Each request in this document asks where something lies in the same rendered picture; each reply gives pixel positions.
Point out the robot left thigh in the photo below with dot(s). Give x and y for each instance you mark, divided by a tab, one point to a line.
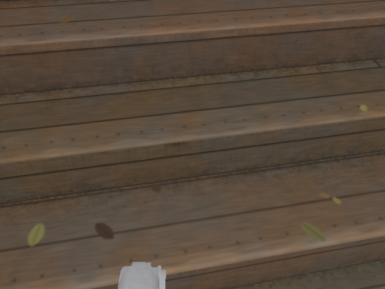
140	275

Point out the left robot shin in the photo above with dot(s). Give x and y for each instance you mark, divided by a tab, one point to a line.
123	268

